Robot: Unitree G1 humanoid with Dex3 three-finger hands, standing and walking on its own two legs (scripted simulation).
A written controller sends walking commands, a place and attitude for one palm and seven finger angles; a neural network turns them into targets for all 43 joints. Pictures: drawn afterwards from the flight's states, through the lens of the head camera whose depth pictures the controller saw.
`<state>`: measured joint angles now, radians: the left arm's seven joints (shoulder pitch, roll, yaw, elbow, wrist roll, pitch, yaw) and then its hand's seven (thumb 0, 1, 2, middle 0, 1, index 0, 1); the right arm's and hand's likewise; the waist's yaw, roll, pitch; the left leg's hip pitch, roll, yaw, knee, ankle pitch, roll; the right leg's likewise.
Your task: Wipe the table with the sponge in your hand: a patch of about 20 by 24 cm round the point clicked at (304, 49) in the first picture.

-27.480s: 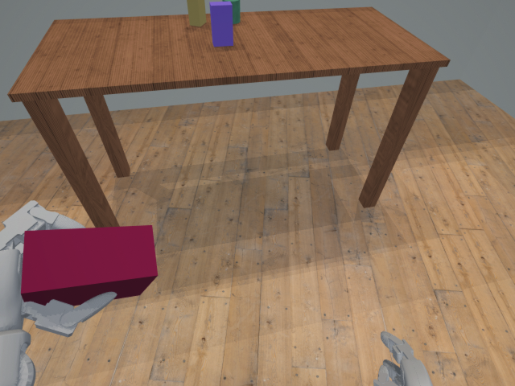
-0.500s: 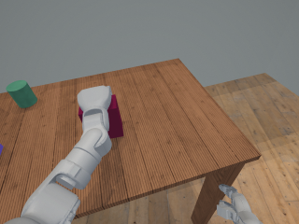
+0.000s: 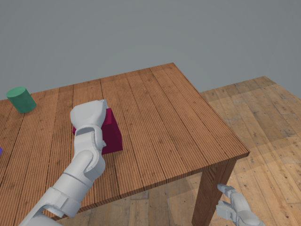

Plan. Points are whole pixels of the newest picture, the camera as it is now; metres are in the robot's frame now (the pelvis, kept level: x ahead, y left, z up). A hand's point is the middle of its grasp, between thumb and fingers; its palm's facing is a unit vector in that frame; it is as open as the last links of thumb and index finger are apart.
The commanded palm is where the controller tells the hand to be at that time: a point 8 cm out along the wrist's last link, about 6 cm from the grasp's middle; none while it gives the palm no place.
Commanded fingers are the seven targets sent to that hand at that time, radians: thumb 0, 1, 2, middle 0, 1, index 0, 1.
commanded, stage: wipe back along the third lane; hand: left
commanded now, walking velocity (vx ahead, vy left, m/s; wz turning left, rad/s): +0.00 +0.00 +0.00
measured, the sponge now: (102, 138) +0.34 +0.19 +0.07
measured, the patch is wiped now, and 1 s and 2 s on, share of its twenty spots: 0.95 1.00 1.00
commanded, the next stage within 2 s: slide back across to the middle lane in 0.60 s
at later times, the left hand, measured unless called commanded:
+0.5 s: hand (98, 140) +0.29 +0.17 +0.12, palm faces +0.14 -0.13 -0.98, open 10.2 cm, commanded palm +0.24 +0.16 +0.15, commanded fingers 0.00 0.10 1.30 -1.20 -1.60 -1.20 -1.60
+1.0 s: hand (93, 147) +0.27 +0.17 +0.12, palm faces +0.17 -0.25 -0.95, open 10.2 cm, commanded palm +0.22 +0.19 +0.17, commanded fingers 0.00 0.10 1.30 -1.20 -1.60 -1.20 -1.60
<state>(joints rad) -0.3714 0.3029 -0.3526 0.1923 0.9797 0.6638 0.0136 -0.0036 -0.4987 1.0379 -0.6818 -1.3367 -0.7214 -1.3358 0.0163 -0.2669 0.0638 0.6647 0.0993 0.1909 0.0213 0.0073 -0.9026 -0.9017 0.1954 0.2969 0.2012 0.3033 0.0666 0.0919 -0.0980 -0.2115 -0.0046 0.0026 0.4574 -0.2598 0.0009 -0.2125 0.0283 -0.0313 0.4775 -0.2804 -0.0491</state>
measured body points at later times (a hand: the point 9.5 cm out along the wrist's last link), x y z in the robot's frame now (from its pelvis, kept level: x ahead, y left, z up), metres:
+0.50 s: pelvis -0.01 -0.01 +0.00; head -0.05 -0.06 +0.44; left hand +0.28 +0.17 +0.17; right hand +0.23 -0.22 -0.08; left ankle -0.01 +0.12 -0.74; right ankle -0.02 -0.09 -0.74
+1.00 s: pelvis -0.02 -0.01 +0.00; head -0.06 -0.05 +0.44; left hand +0.25 +0.18 +0.18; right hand +0.22 -0.22 -0.07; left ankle -0.01 +0.12 -0.74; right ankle -0.02 -0.09 -0.74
